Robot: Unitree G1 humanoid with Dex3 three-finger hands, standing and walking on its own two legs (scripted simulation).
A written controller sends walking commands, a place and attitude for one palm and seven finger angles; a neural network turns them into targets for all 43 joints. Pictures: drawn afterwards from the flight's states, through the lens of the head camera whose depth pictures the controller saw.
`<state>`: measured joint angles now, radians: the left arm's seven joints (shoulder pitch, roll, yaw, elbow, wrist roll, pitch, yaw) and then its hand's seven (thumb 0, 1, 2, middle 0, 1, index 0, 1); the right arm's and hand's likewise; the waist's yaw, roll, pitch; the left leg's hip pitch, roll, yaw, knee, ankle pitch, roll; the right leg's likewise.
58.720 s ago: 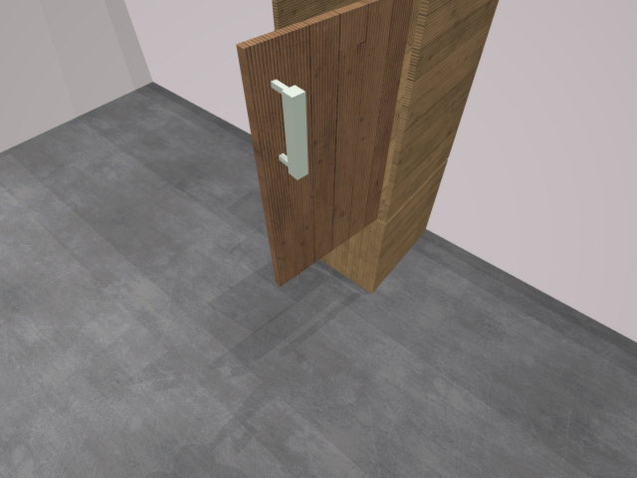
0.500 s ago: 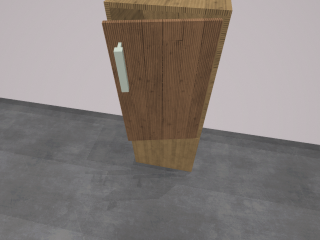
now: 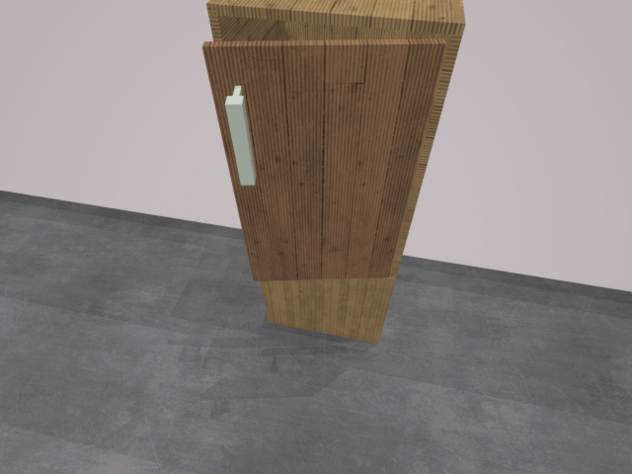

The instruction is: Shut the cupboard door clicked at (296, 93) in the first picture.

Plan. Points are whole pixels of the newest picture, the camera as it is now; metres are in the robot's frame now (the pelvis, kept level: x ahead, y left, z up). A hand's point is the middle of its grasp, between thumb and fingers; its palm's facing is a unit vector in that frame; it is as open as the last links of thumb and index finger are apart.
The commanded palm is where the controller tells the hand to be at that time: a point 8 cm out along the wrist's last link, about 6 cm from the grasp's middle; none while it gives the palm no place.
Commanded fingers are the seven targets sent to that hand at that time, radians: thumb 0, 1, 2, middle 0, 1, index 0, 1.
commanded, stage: look again from close up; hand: left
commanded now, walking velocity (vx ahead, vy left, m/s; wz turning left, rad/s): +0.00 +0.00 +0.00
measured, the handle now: (243, 136) +0.59 +0.16 +0.11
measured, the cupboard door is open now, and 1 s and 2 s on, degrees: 14 14 14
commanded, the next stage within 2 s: shuffle to correct the standing spot in 0.12 s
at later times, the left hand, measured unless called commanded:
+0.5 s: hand out of the picture -0.03 +0.16 -0.19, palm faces +0.12 -0.98 -0.15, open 7.4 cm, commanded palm none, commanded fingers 0.00 0.90 0.90 -0.20 -0.30 -0.20 -0.30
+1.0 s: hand (235, 460) +0.18 +0.14 -0.18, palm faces +0.12 -0.97 -0.21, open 7.3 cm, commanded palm none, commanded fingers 0.00 0.90 0.90 -0.20 -0.30 -0.20 -0.30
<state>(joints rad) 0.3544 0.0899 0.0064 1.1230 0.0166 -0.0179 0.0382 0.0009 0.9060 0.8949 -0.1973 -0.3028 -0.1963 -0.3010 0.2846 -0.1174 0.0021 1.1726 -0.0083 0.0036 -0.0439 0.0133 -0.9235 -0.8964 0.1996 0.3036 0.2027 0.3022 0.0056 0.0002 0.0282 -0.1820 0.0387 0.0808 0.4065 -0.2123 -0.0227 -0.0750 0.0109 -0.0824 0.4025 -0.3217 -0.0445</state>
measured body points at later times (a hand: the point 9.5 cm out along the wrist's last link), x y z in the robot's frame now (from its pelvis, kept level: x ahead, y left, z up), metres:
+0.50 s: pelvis +0.03 +0.01 -0.02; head +0.05 +0.02 +0.43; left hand -0.03 +0.21 -0.18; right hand +0.01 -0.20 -0.17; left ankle +0.00 +0.13 -0.74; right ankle -0.06 -0.08 -0.74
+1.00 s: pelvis +0.15 -0.05 -0.01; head +0.19 -0.05 +0.43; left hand +0.17 +0.19 -0.17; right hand +0.15 -0.29 -0.17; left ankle +0.08 +0.07 -0.69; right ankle +0.17 -0.16 -0.74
